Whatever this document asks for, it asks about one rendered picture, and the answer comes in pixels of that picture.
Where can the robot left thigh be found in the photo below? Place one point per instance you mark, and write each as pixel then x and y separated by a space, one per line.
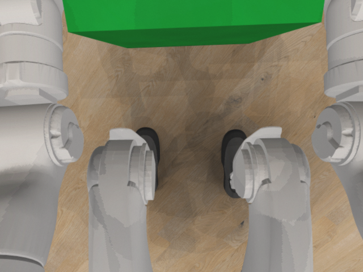
pixel 117 234

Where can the carton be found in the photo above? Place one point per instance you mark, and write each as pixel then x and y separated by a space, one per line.
pixel 162 23

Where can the robot right shin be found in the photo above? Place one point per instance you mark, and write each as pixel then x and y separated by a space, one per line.
pixel 273 132

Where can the left robot upper arm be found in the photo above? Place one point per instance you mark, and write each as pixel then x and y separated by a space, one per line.
pixel 37 143

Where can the right robot forearm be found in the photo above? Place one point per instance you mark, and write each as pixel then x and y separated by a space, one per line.
pixel 343 22

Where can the left robot forearm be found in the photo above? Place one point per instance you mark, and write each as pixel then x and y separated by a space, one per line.
pixel 31 47

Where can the right robot upper arm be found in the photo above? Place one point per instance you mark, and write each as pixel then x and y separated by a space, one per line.
pixel 338 139

